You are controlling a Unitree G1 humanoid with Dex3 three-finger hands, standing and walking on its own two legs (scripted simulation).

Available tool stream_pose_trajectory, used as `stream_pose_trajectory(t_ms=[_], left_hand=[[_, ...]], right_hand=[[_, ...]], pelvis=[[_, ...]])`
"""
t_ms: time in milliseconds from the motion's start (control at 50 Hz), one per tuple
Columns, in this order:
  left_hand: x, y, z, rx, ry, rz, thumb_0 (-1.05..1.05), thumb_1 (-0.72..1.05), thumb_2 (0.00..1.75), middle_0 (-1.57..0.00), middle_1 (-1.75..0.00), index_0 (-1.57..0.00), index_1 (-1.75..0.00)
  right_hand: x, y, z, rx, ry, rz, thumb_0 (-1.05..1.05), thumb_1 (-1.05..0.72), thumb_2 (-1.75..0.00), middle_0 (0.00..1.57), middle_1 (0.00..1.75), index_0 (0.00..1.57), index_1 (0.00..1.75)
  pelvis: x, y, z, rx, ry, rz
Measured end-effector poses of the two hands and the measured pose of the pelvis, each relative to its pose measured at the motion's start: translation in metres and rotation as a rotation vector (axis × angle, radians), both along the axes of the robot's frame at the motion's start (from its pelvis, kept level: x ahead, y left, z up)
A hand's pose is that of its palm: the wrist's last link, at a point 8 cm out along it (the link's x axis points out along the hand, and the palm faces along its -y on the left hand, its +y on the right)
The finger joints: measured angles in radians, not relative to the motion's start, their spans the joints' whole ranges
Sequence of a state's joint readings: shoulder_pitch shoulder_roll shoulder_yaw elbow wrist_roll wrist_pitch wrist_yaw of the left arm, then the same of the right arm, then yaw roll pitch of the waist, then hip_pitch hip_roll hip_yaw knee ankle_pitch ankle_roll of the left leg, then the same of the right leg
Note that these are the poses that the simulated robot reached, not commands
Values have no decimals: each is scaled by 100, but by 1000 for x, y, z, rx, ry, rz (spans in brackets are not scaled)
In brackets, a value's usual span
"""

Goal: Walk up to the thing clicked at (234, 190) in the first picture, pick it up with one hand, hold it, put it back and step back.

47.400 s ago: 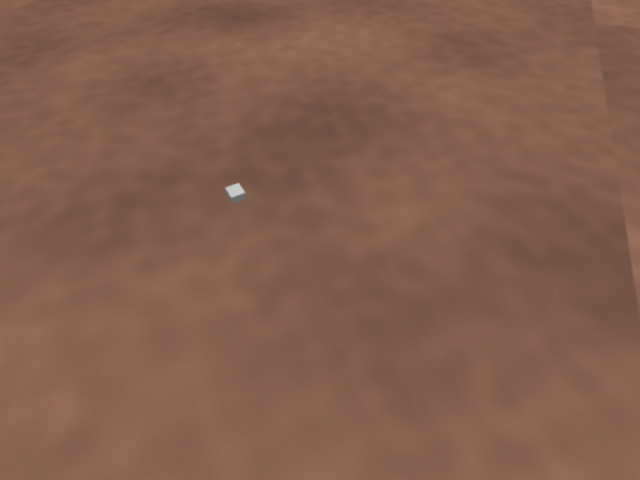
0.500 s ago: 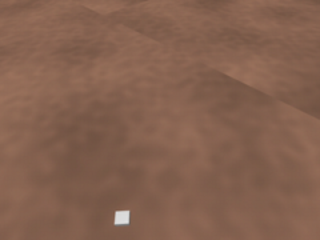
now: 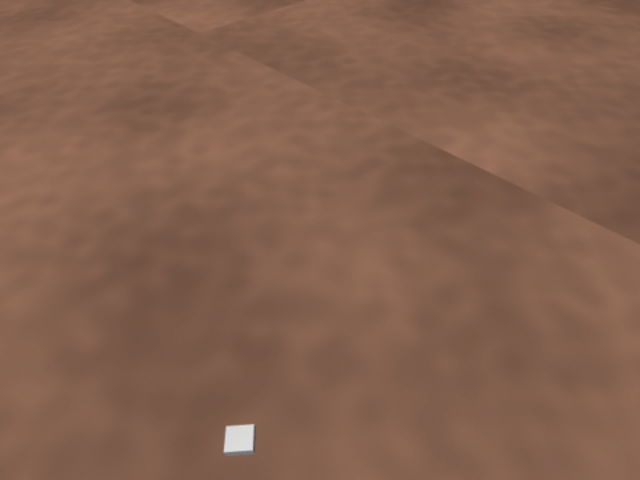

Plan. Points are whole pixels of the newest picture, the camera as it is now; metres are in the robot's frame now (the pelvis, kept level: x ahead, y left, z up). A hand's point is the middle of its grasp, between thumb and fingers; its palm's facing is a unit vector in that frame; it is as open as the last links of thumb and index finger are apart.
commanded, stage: stand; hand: left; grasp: from above
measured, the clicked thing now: (240, 440) +0.41 +0.26 -0.76
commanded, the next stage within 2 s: step back in 0.50 s
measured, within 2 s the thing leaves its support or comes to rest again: neither
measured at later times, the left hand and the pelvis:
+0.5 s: hand out of the picture +0.07 +0.25 -0.16, palm faces -0.01 -0.94 -0.34, open 7.4 cm; pelvis +0.00 +0.00 +0.00, yaw +0 degrees
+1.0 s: hand out of the picture +0.07 +0.31 -0.18, palm faces -0.09 -0.93 -0.36, open 7.4 cm; pelvis -0.07 +0.05 -0.01, yaw -3 degrees
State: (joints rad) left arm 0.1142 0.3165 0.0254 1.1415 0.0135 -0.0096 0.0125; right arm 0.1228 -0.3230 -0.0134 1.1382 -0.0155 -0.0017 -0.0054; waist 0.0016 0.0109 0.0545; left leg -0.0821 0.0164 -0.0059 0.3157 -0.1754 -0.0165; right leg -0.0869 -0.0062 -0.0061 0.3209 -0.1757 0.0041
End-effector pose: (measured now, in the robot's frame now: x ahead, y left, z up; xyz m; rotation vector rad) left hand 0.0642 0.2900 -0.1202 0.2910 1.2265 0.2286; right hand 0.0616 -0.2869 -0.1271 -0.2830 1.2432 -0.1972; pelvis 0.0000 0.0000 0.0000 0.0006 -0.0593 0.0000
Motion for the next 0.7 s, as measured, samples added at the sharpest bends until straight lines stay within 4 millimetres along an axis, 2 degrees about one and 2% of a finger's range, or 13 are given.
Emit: stream_pose_trajectory(t_ms=[520,620,700], left_hand=[[5,1,2,2,1,-15,0,91,90,-20,-30,-20,-30],[8,14,-1,22,-14,-18,0,90,90,-21,-30,-20,-30],[14,32,-4,44,-28,-60,0,90,90,-21,-30,-20,-30]], right_hand=[[-2,-6,0,0,15,-2,1,-90,-90,20,30,21,30],[1,-13,-1,-23,4,-14,1,-90,-90,20,30,21,30],[-7,-13,5,-63,0,-22,1,-90,-90,20,30,21,30]], pelvis=[[2,-2,0,1,13,-4],[-14,2,-7,-12,25,-8],[-27,16,-11,2,36,-20]])
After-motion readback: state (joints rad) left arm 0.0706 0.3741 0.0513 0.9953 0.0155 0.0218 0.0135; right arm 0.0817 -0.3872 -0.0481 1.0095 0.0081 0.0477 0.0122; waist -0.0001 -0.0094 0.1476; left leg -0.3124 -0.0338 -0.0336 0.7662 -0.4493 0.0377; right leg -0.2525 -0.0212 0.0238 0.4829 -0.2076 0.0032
